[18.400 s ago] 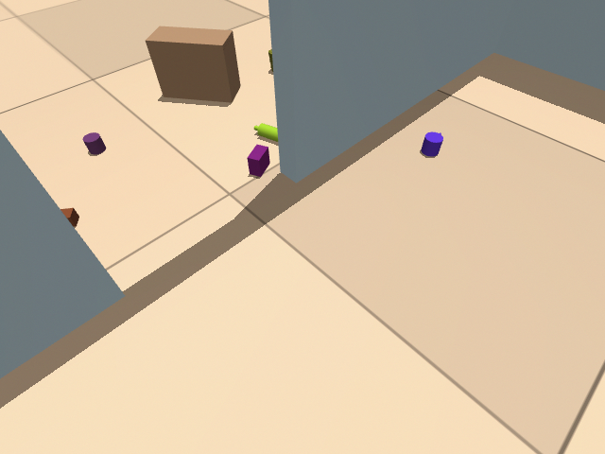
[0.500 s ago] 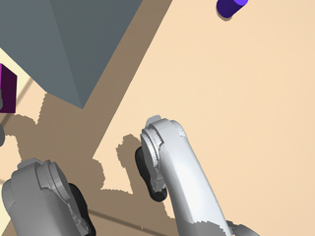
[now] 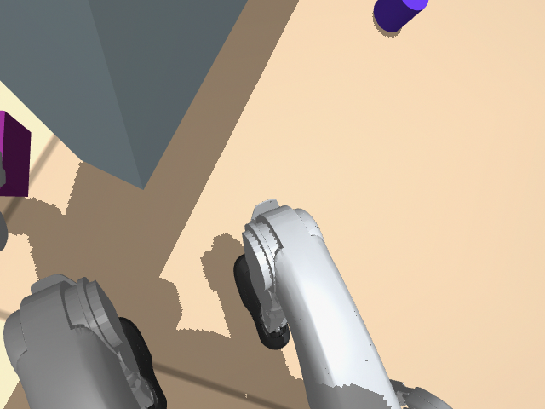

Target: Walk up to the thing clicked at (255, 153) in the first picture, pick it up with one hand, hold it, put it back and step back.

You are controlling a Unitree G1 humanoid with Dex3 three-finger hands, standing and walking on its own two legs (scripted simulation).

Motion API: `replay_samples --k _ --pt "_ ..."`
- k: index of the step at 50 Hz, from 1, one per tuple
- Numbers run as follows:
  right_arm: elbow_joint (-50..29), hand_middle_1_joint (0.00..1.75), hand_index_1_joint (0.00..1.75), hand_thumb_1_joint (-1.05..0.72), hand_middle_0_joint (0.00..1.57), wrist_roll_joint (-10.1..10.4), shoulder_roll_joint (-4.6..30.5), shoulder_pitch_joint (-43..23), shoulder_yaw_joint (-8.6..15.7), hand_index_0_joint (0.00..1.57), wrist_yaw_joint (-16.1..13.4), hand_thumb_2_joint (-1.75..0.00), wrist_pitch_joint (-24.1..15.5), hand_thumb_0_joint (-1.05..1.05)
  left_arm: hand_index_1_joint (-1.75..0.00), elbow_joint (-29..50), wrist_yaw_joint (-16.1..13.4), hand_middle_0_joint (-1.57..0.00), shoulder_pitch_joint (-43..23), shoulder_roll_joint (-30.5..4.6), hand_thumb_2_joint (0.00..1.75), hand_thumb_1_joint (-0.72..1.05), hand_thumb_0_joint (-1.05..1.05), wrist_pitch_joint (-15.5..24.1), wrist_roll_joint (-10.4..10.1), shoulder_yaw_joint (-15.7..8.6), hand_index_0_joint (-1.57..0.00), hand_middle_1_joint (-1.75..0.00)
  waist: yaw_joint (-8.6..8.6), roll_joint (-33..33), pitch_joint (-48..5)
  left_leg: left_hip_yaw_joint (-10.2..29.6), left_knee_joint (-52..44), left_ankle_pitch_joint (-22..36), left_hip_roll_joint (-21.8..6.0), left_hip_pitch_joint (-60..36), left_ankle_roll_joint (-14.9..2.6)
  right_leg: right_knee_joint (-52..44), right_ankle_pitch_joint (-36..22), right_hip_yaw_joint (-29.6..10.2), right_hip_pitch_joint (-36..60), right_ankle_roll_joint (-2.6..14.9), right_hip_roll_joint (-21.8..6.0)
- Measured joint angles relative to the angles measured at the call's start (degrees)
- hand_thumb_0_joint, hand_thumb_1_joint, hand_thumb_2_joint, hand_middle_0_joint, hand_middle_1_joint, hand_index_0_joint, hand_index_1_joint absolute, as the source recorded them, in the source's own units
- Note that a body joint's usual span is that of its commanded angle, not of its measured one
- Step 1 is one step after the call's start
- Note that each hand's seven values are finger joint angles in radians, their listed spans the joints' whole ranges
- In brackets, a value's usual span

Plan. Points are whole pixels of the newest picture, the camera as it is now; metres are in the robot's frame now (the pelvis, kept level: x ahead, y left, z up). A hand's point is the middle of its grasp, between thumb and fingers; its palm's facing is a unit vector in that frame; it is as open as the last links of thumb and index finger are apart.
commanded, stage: rise first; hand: left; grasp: from above
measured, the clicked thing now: out of the picture +0.52 +0.26 -0.29
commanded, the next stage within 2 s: close in in 0.60 s
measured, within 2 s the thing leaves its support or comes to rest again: neither
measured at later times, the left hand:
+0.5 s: hand out of the picture +0.48 +0.27 -0.19, palm faces -0.01 -0.47 -0.88, open 13.6 cm
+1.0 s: hand out of the picture +0.48 +0.25 -0.20, palm faces -0.03 -0.49 -0.87, open 12.2 cm
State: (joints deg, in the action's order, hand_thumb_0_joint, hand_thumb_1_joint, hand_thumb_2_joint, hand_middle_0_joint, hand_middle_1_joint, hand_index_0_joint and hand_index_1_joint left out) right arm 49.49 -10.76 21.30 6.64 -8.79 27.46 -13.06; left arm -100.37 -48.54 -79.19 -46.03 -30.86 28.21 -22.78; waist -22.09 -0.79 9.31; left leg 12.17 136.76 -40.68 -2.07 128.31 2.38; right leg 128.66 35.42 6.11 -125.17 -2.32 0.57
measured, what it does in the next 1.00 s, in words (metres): stands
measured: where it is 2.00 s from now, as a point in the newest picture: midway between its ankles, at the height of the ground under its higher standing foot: (208, 350)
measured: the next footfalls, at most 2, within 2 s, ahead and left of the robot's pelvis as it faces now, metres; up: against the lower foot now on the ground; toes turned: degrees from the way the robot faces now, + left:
none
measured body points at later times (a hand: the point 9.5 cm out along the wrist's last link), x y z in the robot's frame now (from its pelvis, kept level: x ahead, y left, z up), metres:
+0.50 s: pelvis +0.00 +0.00 +0.00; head +0.29 +0.06 +0.34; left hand +0.48 +0.29 -0.14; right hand -0.03 -0.26 -0.08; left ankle +0.07 +0.14 -0.31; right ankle +0.12 -0.12 -0.31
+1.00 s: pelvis +0.00 +0.00 +0.00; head +0.29 +0.05 +0.34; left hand +0.48 +0.27 -0.15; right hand -0.03 -0.27 -0.07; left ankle +0.07 +0.14 -0.31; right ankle +0.12 -0.12 -0.31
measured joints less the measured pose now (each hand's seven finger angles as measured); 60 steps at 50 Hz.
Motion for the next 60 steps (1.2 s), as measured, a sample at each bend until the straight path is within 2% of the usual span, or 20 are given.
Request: replay_samples --k 16,25,34,42,47,51,56,60 --pt "0.25 0.3 0.3 -0.92 0.2 -0.43 -0.12 0.41 -0.06 0.2 0.23 -0.9 0.05 0.0 -0.88 0.41 -1.24 -0.22 0.04 0.18 0.93 -0.44 0.0 0.43 0.8 -1.09 -0.18 -0.85 -0.58 -0.59 0.35 0.26 -0.03 0.02 0.12 -0.12 0.13 -0.12 0.01 0.25 0.24 0.12 -0.08" --pt "0.19 0.3 0.3 -0.92 0.2 -0.64 0.16 0.32 -0.33 0.2 0.38 -0.9 -0.2 0.0 -0.87 0.05 -0.96 -0.22 -0.62 -0.16 0.93 -0.43 0.0 0.19 -0.56 -0.54 -0.18 -0.84 -0.79 -0.4 0.82 0.2 0.12 -0.06 0.14 -0.23 0.03 0.01 0.09 0.17 0.37 -0.02 -0.08" --pt "0.06 0.3 0.3 -0.92 0.2 -0.24 -0.2 0.44 -0.16 0.2 0.47 -0.9 0.23 0.0 -0.87 1.11 -0.31 -0.23 -0.1 0.49 0.92 -0.43 0.0 -0.16 0.44 -0.65 -0.19 -0.84 -0.35 -0.24 0.55 0.19 -0.08 -0.01 0.08 -0.03 0.07 -0.19 0.0 0.19 0.13 0.05 -0.04" --pt "0.14 0.3 0.3 -0.91 0.2 -0.43 -0.65 0.1 0.12 0.2 0.41 -0.9 0.14 0.0 -0.87 0.41 -0.6 -0.31 -0.38 1.26 0.97 -0.32 0.0 -0.2 -0.22 0.78 -0.26 -0.83 -0.34 -0.2 -0.07 -0.08 -0.51 -0.05 0.14 -0.3 0.18 -0.31 0.19 0.0 0.25 0.2 -0.18" --pt "0.05 0.3 0.3 -0.91 0.2 -1.0 -0.28 -0.42 -0.25 0.2 0.31 -0.9 -0.26 0.0 -0.84 -2.42 -1.86 -0.36 -1.43 0.9 0.96 -0.24 0.0 0.39 -0.47 0.86 -0.31 -0.8 -1.45 -0.61 0.33 0.3 -0.17 -0.15 0.31 -0.45 0.39 -0.01 0.34 0.31 0.47 0.36 -0.29" --pt "-0.3 0.3 0.3 -0.9 0.2 -1.8 0.6 -0.94 -0.97 0.2 0.09 -0.9 -0.44 0.0 -0.8 -3.37 -2.88 -0.35 -1.93 0.34 0.91 -0.24 0.0 1.31 -2.18 0.63 -0.31 -0.76 -2.71 -1.36 2.07 0.88 0.68 -0.3 0.69 -0.87 0.56 0.69 0.61 0.74 1.15 0.46 -0.49" --pt "-0.8 0.3 0.3 -0.9 0.2 -2.23 2.02 -0.98 -2.21 0.2 0.18 -0.9 -0.14 0.0 -0.76 -4.27 -3.99 -0.35 -1.52 -0.44 0.87 -0.25 0.0 2.45 -2.15 0.53 -0.3 -0.72 -4.02 -2.0 3.41 1.66 2.16 -0.72 0.85 -0.35 0.87 1.87 0.78 1.23 0.65 0.58 -0.42" --pt "-1.56 0.3 0.3 -0.91 0.2 -3.34 2.87 -1.46 -3.34 0.2 0.54 -0.9 -0.08 0.0 -0.75 -2.87 -5.4 -0.35 -1.79 -1.67 0.86 -0.25 0.0 3.2 -4.01 0.59 -0.31 -0.7 -4.78 -2.69 6.12 1.99 3.26 -0.81 1.25 -0.61 0.91 2.93 1.02 1.4 1.07 0.53 -0.63"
